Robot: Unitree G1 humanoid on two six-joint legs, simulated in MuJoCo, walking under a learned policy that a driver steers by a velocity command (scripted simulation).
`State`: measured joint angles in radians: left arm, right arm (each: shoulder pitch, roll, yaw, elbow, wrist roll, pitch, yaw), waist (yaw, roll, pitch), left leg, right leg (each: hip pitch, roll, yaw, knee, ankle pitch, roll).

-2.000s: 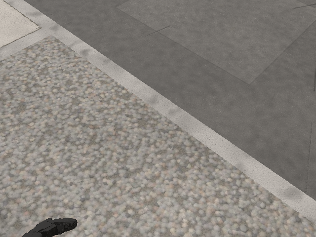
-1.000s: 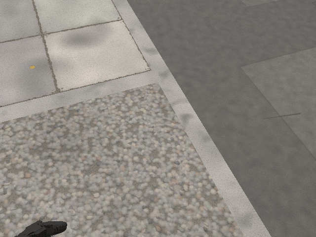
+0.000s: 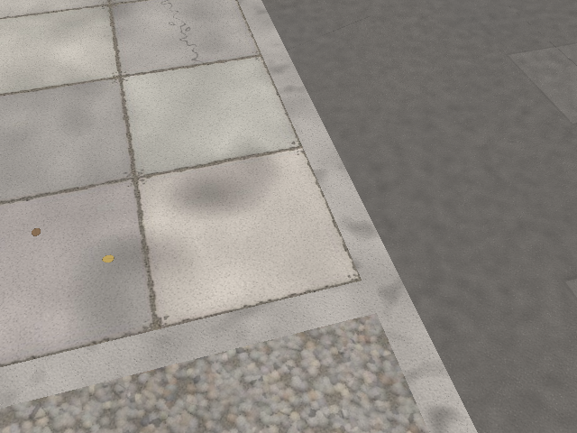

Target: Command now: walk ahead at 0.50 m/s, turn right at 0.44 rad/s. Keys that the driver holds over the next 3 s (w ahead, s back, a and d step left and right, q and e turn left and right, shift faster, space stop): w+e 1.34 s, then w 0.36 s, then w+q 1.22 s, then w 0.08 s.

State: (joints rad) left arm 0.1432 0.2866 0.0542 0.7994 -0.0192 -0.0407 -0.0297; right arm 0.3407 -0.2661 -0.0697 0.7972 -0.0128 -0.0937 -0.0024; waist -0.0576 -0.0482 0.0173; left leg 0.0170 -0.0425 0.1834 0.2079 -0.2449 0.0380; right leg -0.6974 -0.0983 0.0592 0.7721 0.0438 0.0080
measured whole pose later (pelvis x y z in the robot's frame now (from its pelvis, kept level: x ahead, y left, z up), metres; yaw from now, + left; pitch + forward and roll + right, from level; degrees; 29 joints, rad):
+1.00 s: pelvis +0.55 -0.12 +0.00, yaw -35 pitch +1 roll +2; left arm 0.15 0.30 0.07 0.64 -0.02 -0.01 -0.02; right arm 0.32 -0.28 -0.07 0.82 0.00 -0.09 0.00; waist -0.08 -0.04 0.04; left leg -0.03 -0.02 0.16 0.26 -0.25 0.02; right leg -0.70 -0.10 0.05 0.86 -0.07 0.01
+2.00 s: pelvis +0.96 -0.53 +0.00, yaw -48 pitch +2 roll +0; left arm 0.10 0.28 0.04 0.67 0.01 -0.09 0.00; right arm 0.38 -0.27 -0.05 0.81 0.02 -0.06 0.01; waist -0.09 -0.03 0.03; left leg -0.13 -0.08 -0.07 0.31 -0.20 0.06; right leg -0.61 -0.07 0.09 0.67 -0.06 0.05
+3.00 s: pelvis +1.39 -0.82 +0.00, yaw -13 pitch +2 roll +0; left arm 0.05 0.30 0.04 0.71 0.01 -0.09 -0.01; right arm 0.34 -0.29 -0.06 0.69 0.02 -0.04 -0.01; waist -0.07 -0.04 0.04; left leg -0.13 -0.11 -0.13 0.36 -0.24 0.09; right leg -0.65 -0.07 0.10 0.64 0.05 0.07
